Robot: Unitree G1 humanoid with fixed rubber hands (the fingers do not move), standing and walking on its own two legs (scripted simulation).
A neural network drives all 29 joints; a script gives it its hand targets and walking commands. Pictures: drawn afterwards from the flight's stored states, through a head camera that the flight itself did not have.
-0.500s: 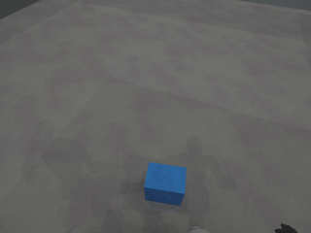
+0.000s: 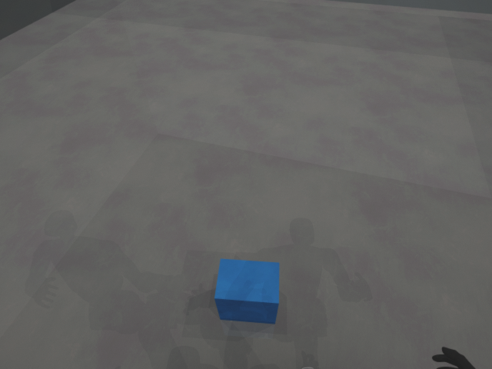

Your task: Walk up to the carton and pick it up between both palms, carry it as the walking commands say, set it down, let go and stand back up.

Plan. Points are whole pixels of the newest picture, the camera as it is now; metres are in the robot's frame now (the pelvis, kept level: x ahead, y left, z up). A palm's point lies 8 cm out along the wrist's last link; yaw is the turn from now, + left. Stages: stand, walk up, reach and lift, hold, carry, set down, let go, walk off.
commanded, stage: walk up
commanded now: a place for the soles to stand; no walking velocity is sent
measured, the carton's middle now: (248, 292) +0.49 +0.02 -0.63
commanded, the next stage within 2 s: reach and lift in 1.98 s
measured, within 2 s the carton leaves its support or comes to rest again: neither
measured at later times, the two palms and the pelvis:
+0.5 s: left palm out of the picture +0.10 +0.34 -0.07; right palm out of the picture +0.12 -0.35 -0.07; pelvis +0.01 -0.01 +0.00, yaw -1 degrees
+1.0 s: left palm out of the picture +0.11 +0.41 -0.06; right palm out of the picture +0.11 -0.29 -0.08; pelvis +0.03 +0.05 +0.00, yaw -4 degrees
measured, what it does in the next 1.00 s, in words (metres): shifts its weight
